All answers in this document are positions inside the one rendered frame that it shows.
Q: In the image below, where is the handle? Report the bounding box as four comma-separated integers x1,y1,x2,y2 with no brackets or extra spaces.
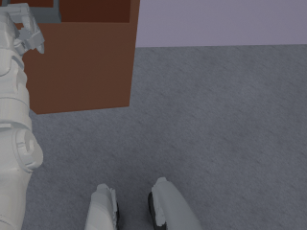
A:
0,0,61,24

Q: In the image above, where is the left robot forearm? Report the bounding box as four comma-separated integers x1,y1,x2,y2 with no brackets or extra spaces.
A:
0,48,33,132

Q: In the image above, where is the robot right shin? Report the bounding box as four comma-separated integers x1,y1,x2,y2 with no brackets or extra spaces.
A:
153,177,167,226

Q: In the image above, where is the robot left thigh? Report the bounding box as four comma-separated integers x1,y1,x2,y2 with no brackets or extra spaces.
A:
84,188,118,230

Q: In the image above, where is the robot left upper arm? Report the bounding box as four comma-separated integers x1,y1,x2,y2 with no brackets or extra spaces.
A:
0,127,43,230

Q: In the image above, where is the cabinet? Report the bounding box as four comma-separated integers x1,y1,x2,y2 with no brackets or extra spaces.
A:
14,0,140,115

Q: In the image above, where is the drawer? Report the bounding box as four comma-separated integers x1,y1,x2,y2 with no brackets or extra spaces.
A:
0,0,130,23

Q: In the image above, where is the left robot hand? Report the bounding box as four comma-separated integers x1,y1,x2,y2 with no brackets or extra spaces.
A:
0,3,45,59

